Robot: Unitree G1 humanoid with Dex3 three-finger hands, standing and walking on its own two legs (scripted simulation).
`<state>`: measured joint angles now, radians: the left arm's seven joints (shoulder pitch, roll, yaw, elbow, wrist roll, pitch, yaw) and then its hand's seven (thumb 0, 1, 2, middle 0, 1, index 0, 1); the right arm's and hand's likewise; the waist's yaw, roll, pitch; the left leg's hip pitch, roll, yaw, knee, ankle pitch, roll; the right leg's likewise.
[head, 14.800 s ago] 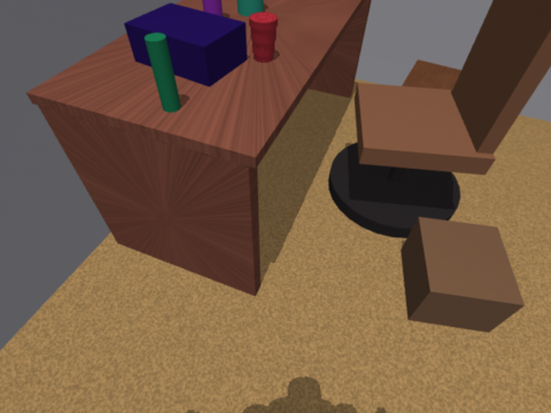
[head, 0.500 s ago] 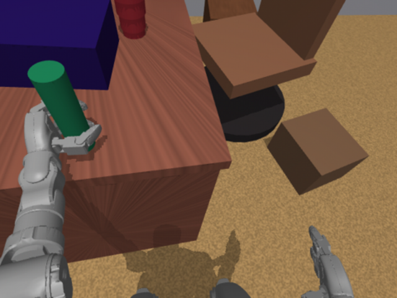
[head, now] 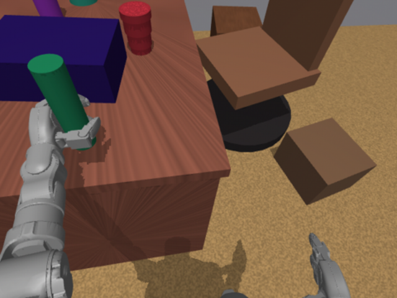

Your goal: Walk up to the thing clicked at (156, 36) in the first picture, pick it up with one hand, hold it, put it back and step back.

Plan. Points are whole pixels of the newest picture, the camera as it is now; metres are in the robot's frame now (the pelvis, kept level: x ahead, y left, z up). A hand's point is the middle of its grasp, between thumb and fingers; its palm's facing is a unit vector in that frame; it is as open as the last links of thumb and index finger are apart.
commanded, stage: settle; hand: left
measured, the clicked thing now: (68, 108) +0.45 +0.20 +0.14
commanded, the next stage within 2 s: lift in 0.26 s
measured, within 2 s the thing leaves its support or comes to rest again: neither
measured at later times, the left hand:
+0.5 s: hand (73, 113) +0.45 +0.20 +0.13, palm faces +0.16 -0.99 -0.01, open 7.0 cm
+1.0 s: hand (54, 101) +0.39 +0.19 +0.21, palm faces +0.16 -0.99 -0.02, open 7.0 cm
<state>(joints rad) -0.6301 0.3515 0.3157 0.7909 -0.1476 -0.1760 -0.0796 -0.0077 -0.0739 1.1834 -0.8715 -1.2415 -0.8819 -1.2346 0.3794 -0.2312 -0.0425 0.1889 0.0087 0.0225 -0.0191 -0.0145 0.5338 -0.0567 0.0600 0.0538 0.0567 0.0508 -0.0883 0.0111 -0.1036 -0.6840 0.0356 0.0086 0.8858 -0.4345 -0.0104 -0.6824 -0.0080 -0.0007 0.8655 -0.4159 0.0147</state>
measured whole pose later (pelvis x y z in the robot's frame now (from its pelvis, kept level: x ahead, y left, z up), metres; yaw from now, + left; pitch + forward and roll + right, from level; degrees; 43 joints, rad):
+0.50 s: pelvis +0.00 +0.00 +0.01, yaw +0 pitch +11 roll -1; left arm -0.65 0.36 0.31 0.78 -0.15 -0.11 -0.06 -0.01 -0.08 1.19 -0.88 -1.23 -0.89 -1.23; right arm 0.34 -0.23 -0.06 0.30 0.02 -0.01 -0.04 -0.01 0.53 -0.05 0.06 0.05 0.06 0.05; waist -0.08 0.02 -0.09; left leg -0.61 0.03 0.02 0.82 -0.40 -0.01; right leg -0.61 -0.01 0.01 0.80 -0.38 0.02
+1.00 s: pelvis +0.00 +0.00 +0.02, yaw +1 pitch +4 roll +0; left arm -0.48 0.28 0.25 0.33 -0.18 0.16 -0.03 -0.01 -0.08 1.20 -0.88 -1.23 -0.89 -1.22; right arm 0.34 -0.22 -0.06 0.41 0.04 -0.07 -0.06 -0.02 0.54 -0.05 0.06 0.05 0.06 0.05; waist -0.02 0.05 -0.10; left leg -0.42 0.02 0.01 0.71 -0.37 -0.01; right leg -0.42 -0.02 0.00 0.71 -0.36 0.02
